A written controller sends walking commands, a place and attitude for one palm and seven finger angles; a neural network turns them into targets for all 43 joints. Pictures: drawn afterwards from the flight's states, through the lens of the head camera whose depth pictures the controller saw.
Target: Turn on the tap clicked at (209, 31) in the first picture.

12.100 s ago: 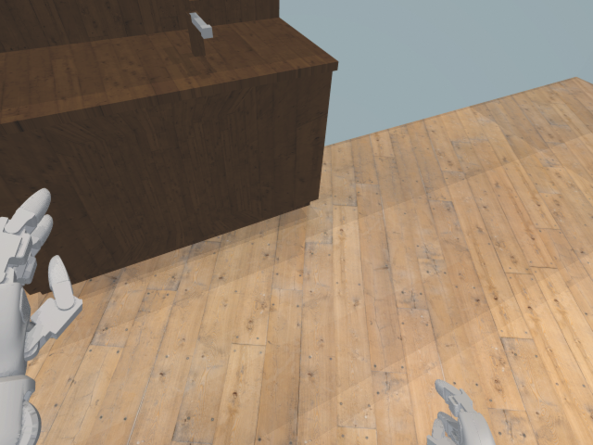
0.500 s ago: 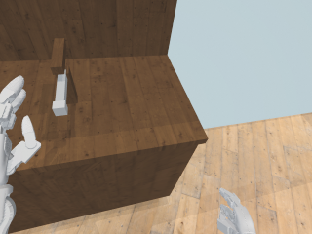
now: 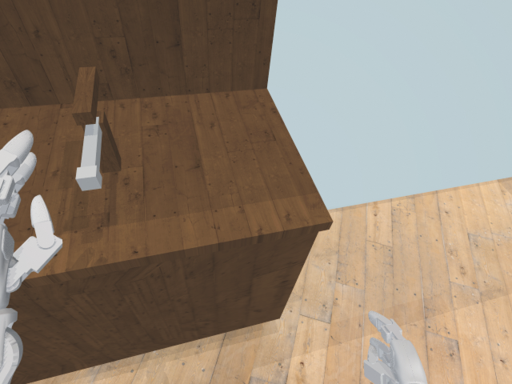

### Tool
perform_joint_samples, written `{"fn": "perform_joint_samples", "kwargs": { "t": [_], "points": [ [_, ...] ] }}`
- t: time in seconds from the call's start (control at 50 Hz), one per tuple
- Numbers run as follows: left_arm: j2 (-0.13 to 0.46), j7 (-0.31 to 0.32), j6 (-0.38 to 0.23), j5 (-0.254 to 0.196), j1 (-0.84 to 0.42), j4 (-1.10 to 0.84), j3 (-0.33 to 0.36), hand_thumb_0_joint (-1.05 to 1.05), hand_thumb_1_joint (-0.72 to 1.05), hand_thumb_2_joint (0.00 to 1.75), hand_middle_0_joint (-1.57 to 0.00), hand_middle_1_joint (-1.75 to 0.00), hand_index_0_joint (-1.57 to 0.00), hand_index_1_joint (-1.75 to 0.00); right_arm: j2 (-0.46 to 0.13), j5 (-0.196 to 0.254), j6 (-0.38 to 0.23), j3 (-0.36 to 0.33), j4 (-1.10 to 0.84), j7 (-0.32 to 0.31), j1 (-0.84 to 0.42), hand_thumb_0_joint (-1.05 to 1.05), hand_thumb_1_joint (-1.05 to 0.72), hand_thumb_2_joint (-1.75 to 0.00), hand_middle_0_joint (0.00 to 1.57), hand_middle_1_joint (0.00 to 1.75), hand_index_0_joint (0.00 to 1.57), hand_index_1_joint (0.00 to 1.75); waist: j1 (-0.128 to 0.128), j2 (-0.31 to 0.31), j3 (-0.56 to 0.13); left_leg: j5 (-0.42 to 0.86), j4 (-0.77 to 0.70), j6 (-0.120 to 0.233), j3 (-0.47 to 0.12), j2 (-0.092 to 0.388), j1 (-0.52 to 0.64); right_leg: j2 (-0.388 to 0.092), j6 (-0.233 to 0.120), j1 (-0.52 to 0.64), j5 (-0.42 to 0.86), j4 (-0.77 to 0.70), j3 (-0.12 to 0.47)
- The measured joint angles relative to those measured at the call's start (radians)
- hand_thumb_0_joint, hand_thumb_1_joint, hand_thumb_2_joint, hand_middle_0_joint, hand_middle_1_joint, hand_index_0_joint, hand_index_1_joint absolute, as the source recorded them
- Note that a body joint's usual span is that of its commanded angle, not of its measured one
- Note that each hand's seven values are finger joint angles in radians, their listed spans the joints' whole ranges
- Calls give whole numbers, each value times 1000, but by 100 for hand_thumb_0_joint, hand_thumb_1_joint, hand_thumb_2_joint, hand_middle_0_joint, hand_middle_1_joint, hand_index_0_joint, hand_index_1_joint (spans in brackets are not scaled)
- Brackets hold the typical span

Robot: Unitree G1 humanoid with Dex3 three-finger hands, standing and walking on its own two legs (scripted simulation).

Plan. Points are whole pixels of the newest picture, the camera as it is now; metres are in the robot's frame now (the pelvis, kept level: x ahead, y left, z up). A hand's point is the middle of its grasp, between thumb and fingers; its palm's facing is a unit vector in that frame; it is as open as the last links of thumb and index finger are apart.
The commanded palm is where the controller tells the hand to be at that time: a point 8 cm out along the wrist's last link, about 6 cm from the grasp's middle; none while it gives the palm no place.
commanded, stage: come to a stop and stand still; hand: left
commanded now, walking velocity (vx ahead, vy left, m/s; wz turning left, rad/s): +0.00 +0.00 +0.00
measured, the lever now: (89, 178) +0.37 +0.30 +0.09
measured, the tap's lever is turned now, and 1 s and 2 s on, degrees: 0 0 0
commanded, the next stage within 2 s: look again from close up in 1.00 s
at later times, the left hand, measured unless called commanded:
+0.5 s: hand (62, 232) +0.22 +0.24 +0.18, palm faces +0.40 -0.79 -0.46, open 7.4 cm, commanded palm +0.15 +0.26 +0.18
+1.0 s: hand (61, 229) +0.22 +0.24 +0.19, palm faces +0.41 -0.85 -0.31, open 7.4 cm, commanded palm +0.16 +0.27 +0.18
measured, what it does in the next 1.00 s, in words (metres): stands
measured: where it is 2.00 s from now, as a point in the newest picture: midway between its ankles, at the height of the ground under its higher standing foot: outside the picture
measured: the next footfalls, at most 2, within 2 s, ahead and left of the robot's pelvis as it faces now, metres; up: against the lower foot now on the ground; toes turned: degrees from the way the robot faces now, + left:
none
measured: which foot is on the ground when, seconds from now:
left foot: down 0.00-1.00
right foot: down 0.00-1.00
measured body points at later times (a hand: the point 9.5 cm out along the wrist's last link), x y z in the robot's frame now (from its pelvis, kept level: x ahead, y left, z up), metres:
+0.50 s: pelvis -0.01 -0.02 +0.00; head +0.01 +0.00 +0.45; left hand +0.19 +0.28 +0.20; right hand +0.15 -0.25 -0.07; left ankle -0.06 +0.08 -0.73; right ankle +0.07 -0.13 -0.73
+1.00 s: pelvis +0.00 -0.01 +0.00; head +0.01 +0.02 +0.45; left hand +0.19 +0.28 +0.20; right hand +0.17 -0.24 -0.06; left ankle -0.06 +0.08 -0.73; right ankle +0.07 -0.13 -0.73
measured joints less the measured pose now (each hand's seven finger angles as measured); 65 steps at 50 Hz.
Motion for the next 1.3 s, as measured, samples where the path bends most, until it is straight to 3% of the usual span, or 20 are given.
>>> {"fn": "perform_joint_samples", "kwargs": {
  "t": [0.26, 0.46, 0.48, 0.5, 0.56, 0.62, 0.68, 0.72, 0.78, 0.86, 0.96, 1.06, 1.16, 1.3],
  "points": [
    [-35, 0, 6, 7, -2, 61, -26, 1, 89, 90, -21, -30, -21, -31, -21, -2, -6, -4, 8, -12, 22, 1, -90, -90, 20, 30, 20, 30, 3, 16, -40, 25, -20, -14, 2, 16, -17, 16, -21, -14, 30, -31, -2],
    [-17, 0, 0, 11, 11, 41, -19, 1, 89, 90, -21, -30, -21, -31, -29, -2, -20, -12, 17, -10, 41, 1, -90, -90, 20, 30, 20, 30, -8, 13, -41, 36, -42, -17, 4, 17, -20, 18, -22, -18, 42, -52, 1],
    [20, -19, 4, 53, -44, 52, -4, 1, 89, 90, -21, -30, -21, -31, -29, -13, -38, -16, 11, -15, 54, 1, -90, -90, 20, 30, 20, 30, 6, 13, -29, 30, -22, -16, -1, 18, -32, 17, -21, -24, 37, -38, -5],
    [70, -40, -25, 67, -132, 103, 17, 1, 89, 90, -21, -30, -22, -31, -27, -14, -59, -16, 21, -17, 63, 1, -90, -90, 20, 30, 20, 30, 18, 9, -22, 23, 1, -16, -11, 16, -49, 12, -23, -35, 28, -19, -15],
    [119, -35, -44, 19, -278, 219, 97, 1, 88, 90, -22, -30, -22, -31, -16, 2, -56, -2, 44, 8, 43, 1, -90, -90, 20, 30, 20, 30, 26, 4, -14, 20, 7, -23, -1, 9, -44, 7, -29, -49, 13, 16, -5],
    [65, -16, -43, -19, -231, 209, 107, 1, 89, 90, -21, -30, -21, -30, -19, 11, -55, -4, 22, 34, 37, 1, -90, -90, 20, 30, 20, 30, 2, 44, -29, 10, 7, -16, 22, 9, -35, 13, -21, -51, 11, 22, 18],
    [-7, -28, -49, -20, -103, 151, 16, 1, 90, 90, -20, -30, -20, -30, -21, 19, -49, -7, 8, 44, 45, 1, -90, -90, 20, 30, 20, 30, -18, 74, -47, 10, -11, -5, 37, 2, -20, 10, -10, -49, 5, 24, 35],
    [-23, -46, -50, -8, -35, 136, -39, 1, 90, 90, -20, -30, -20, -30, -13, 18, -40, -2, 14, 38, 47, 1, -90, -90, 20, 30, 20, 30, -24, 70, -55, 14, -25, -3, 40, -1, -13, 8, -7, -47, 3, 21, 40],
    [-5, -61, -42, 1, 9, 148, -52, 1, 89, 90, -21, -30, -21, -31, 3, 12, -24, 8, 21, 20, 53, 1, -90, -90, 20, 30, 20, 30, -22, 38, -53, 21, -37, -5, 34, 0, -11, 8, -10, -45, 5, 13, 34],
    [21, -49, -19, 2, -22, 142, 1, 1, 88, 90, -22, -30, -22, -31, 0, 4, -34, 11, 16, 7, 63, 1, -90, -90, 20, 30, 20, 30, 1, 0, -27, 19, -27, -9, 21, 6, -16, 10, -16, -39, 7, 9, 19],
    [-5, -18, -27, -5, -73, 57, 19, 1, 89, 90, -21, -30, -21, -31, -28, -1, -63, -4, 20, 11, 45, 1, -90, -90, 20, 30, 20, 30, 22, 0, -15, 7, -8, -9, 13, 11, -14, 13, -14, -23, 7, 1, 10],
    [-23, -14, -48, 1, -71, 41, -15, 1, 89, 90, -21, -30, -21, -30, -31, 0, -57, -12, 8, 16, 11, 1, -90, -90, 20, 30, 20, 30, 10, 8, -44, 8, -17, -3, 21, 6, -4, 10, -5, -16, 10, -7, 19],
    [-11, -24, -21, 2, -52, 107, -20, 1, 89, 90, -21, -30, -21, -30, -12, 5, -32, -4, -19, 11, -3, 1, -90, -90, 20, 30, 20, 30, -3, 4, -52, 16, -30, 3, 31, -2, 2, 5, 1, -17, 15, -10, 31],
    [-15, -20, 5, 5, -33, 64, -16, 1, 89, 90, -21, -30, -21, -31, 5, 0, -25, 10, -21, 12, 24, 1, -90, -90, 20, 30, 20, 30, 7, -13, -21, 18, -24, 5, 25, -2, 3, 3, 2, -6, 23, -19, 24]
  ]
}}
